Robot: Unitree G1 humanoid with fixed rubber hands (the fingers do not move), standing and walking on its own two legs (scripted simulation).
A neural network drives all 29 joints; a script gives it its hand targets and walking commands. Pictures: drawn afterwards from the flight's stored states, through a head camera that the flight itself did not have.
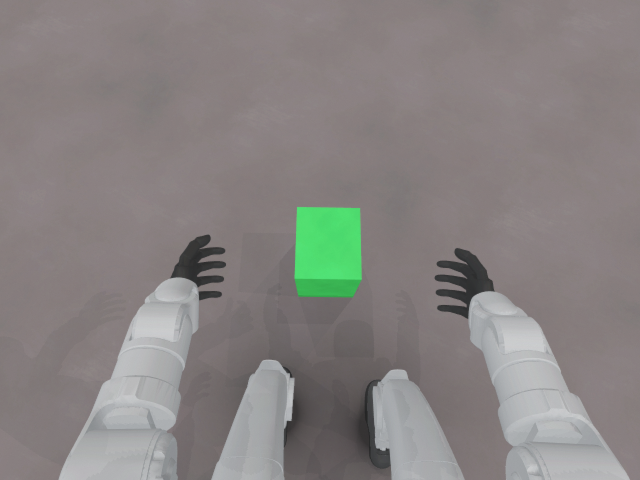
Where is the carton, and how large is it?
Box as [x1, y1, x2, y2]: [295, 207, 361, 296]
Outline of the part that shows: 297,207 295,282 298,296 352,296 361,279 359,208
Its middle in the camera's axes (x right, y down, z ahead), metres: +0.01 +0.04 +1.04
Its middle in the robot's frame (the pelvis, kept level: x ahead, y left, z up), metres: +0.53 +0.01 -0.58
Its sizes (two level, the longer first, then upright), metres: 0.181 0.156 0.224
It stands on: the floor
